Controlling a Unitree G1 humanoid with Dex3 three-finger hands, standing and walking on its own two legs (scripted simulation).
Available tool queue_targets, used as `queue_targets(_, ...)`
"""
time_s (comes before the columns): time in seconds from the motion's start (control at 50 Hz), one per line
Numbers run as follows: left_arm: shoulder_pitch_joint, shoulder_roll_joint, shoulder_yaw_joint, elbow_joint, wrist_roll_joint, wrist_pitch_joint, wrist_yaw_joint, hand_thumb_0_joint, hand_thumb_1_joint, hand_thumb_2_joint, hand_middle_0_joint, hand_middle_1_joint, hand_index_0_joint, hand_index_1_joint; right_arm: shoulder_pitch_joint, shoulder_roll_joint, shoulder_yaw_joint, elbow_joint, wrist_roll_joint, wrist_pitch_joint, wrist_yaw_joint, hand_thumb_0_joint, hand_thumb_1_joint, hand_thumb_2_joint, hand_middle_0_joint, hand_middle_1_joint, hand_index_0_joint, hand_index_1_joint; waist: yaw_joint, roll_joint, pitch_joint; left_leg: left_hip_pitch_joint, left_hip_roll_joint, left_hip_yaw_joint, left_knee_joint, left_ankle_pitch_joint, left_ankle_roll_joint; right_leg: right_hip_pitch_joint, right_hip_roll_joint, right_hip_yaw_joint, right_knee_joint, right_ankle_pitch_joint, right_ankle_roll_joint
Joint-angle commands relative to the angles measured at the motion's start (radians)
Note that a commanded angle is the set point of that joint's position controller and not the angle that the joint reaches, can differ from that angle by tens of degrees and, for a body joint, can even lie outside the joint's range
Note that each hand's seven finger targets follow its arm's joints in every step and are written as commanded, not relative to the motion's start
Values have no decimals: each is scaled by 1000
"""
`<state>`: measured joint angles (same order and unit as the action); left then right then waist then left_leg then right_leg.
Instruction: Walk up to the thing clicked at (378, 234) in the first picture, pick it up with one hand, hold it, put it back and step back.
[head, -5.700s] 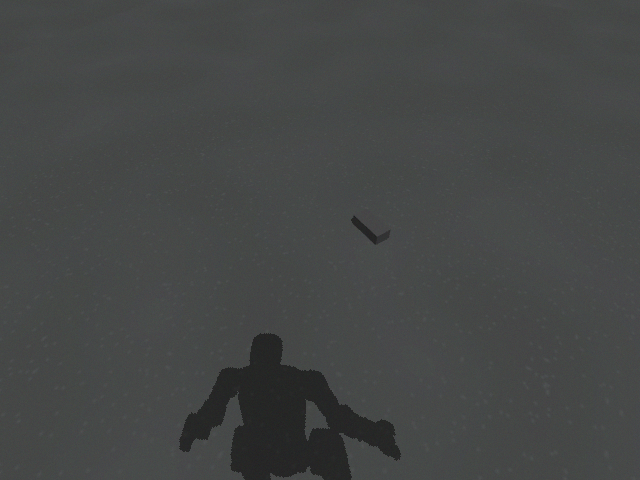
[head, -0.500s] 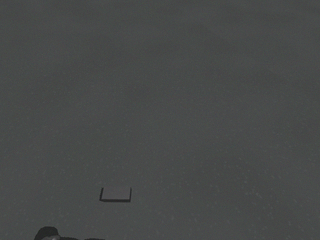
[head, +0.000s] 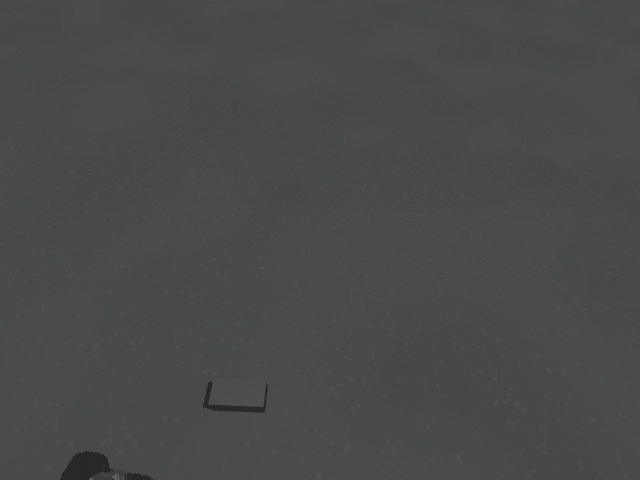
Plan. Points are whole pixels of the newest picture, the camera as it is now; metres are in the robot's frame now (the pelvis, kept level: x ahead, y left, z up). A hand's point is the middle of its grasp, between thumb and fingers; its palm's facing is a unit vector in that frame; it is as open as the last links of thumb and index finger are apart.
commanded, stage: walk up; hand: left
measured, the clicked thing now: (239, 395) +0.48 +0.25 -0.74
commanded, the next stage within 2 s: stand in 0.94 s
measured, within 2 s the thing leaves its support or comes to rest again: neither
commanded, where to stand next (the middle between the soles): +0.08 -0.01 m, yaw +0 degrees
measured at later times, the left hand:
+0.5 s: hand out of the picture +0.09 +0.26 -0.15, palm faces +0.04 -0.95 -0.32, open 7.4 cm
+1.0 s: hand out of the picture +0.10 +0.26 -0.15, palm faces +0.04 -0.95 -0.32, open 7.4 cm
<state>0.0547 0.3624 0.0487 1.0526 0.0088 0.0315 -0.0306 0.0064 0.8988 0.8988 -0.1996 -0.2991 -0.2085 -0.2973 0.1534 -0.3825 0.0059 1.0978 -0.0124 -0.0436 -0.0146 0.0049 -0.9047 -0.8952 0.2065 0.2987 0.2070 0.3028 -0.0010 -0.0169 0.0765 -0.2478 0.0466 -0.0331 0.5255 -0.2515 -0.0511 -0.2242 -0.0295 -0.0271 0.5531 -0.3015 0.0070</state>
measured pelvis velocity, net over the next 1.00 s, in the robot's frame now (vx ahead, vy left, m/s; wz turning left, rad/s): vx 0.01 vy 0.00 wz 0.03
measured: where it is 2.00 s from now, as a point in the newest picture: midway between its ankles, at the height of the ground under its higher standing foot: outside the picture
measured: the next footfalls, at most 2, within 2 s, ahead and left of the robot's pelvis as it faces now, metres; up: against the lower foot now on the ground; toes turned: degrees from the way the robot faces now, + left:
none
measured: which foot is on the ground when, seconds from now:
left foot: down 0.00-1.00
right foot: down 0.00-1.00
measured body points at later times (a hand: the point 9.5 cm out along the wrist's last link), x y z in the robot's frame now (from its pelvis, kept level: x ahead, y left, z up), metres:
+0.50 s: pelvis +0.01 +0.00 +0.01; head +0.02 +0.00 +0.45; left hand +0.09 +0.31 -0.12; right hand +0.10 -0.31 -0.12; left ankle +0.02 +0.16 -0.73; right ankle +0.00 -0.12 -0.73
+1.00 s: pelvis +0.01 +0.00 +0.01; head +0.03 +0.01 +0.46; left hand +0.10 +0.31 -0.12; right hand +0.10 -0.31 -0.12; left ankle +0.02 +0.16 -0.73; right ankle +0.00 -0.12 -0.73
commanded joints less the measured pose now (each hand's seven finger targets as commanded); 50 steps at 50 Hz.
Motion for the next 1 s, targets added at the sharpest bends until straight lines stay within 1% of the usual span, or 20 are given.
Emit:
queue_targets(0.0,-34,208,42,-52,-4,-22,10,0,900,900,-200,-300,-200,-300,-39,-250,-52,-57,0,-27,-21,0,-900,-900,200,300,200,300,18,59,-141,21,101,-89,-102,253,114,88,-66,68,-82,160,-50)
queue_targets(0.1,-50,211,37,-41,-2,-21,7,0,900,900,-200,-300,-200,-300,-50,-238,-51,-58,0,-19,-20,0,-900,-900,200,300,200,300,5,40,-123,12,84,-70,-116,193,101,87,-75,81,-125,144,-54)
queue_targets(0.16,-43,213,37,-32,0,-23,7,0,900,900,-200,-300,-200,-300,-58,-233,-50,-59,2,-18,-18,0,-900,-900,200,300,200,300,6,33,-126,26,79,-68,-116,201,99,94,-78,79,-137,158,-51)
queue_targets(0.22,-40,216,40,-29,0,-24,7,0,900,900,-200,-300,-200,-300,-66,-228,-49,-63,4,-14,-16,0,-900,-900,200,300,200,300,7,13,-115,45,66,-52,-104,196,94,76,-89,87,-165,140,-51)
queue_targets(0.24,-53,217,40,-31,1,-25,7,0,900,900,-200,-300,-200,-300,-59,-221,-48,-61,1,-14,-15,0,-900,-900,200,300,200,300,0,-4,-108,36,60,-48,-107,198,89,74,-89,89,-172,138,-51)
queue_targets(0.3,-58,214,43,-35,2,-25,8,0,900,900,-200,-300,-200,-300,-49,-224,-51,-55,1,-13,-16,0,-900,-900,200,300,200,300,-3,0,-123,58,66,-50,-116,219,90,74,-90,80,-167,138,-51)
queue_targets(0.32,-44,211,43,-32,0,-25,8,0,900,900,-200,-300,-200,-300,-60,-222,-50,-58,1,-13,-16,0,-900,-900,200,300,200,300,5,11,-120,64,68,-54,-116,225,91,74,-87,76,-169,141,-47)
queue_targets(0.34,-47,213,44,-32,4,-25,8,0,900,900,-200,-300,-200,-300,-54,-224,-54,-57,0,-13,-17,0,-900,-900,200,300,200,300,0,5,-126,62,70,-55,-117,232,93,79,-86,72,-167,143,-50)
queue_targets(0.36,-37,207,43,-32,1,-25,8,0,900,900,-200,-300,-200,-300,-62,-221,-50,-61,1,-13,-16,0,-900,-900,200,300,200,300,8,9,-121,63,68,-53,-115,234,91,79,-85,74,-172,147,-45)
queue_targets(0.4,-46,216,48,-34,5,-25,9,0,900,900,-200,-300,-200,-300,-60,-220,-54,-60,1,-10,-17,0,-900,-900,200,300,200,300,1,-7,-116,54,62,-49,-114,228,89,86,-90,75,-181,144,-50)
queue_targets(0.44,-49,212,46,-37,3,-24,9,0,900,900,-200,-300,-200,-300,-63,-218,-51,-60,0,-10,-16,0,-900,-900,200,300,200,300,2,1,-106,42,60,-53,-128,212,86,90,-88,74,-186,136,-46)
queue_targets(0.52,-32,212,49,-38,4,-23,9,0,900,900,-200,-300,-200,-300,-63,-214,-51,-63,-1,-10,-16,0,-900,-900,200,300,200,300,9,8,-120,59,62,-54,-127,231,86,98,-88,65,-185,138,-46)
queue_targets(0.64,-30,207,48,-47,4,-22,9,0,900,900,-200,-300,-200,-300,-61,-211,-48,-67,-2,-10,-16,0,-900,-900,200,300,200,300,11,9,-120,46,62,-57,-132,230,85,118,-87,62,-186,160,-44)
queue_targets(0.66,-42,212,51,-46,6,-22,9,0,900,900,-200,-300,-200,-300,-54,-214,-50,-64,-2,-10,-17,0,-900,-900,200,300,200,300,5,9,-116,31,59,-61,-136,228,84,127,-84,58,-180,163,-43)
queue_targets(0.76,-27,206,50,-48,4,-20,9,0,900,900,-200,-300,-200,-300,-51,-216,-51,-69,-2,-9,-19,0,-900,-900,200,300,200,300,11,21,-122,34,66,-70,-137,253,88,144,-81,49,-177,176,-40)
queue_targets(0.88,-36,212,54,-61,7,-21,11,0,900,900,-200,-300,-200,-300,-31,-207,-55,-70,-2,-3,-19,0,-900,-900,200,300,200,300,1,-8,-118,54,42,-40,-109,234,82,113,-97,57,-197,137,-56)
queue_targets(0.9,-42,210,54,-64,7,-20,11,0,900,900,-200,-300,-200,-300,-28,-209,-56,-67,-4,-3,-20,0,-900,-900,200,300,200,300,-2,1,-115,48,45,-47,-117,227,82,111,-94,57,-193,125,-57)
queue_targets(0.92,-31,178,27,-32,-10,-34,18,0,900,900,-200,-300,-200,-300,-110,-185,-41,-71,-4,3,-8,0,-900,-900,200,300,200,300,20,68,-122,76,77,-71,-135,303,74,117,-114,81,-224,221,-41)
queue_targets(0.94,-29,190,29,-25,-11,-40,21,0,900,900,-200,-300,-200,-300,-104,-176,-39,-76,-1,5,-5,0,-900,-900,200,300,200,300,11,57,-126,79,76,-77,-143,320,68,136,-112,74,-226,246,-34)
queue_targets(0.98,-26,202,26,-8,-11,-49,26,0,900,900,-200,-300,-200,-300,-93,-185,-36,-60,3,8,0,0,-900,-900,200,300,200,300,11,33,-117,88,76,-76,-163,317,66,156,-108,68,-234,269,-28)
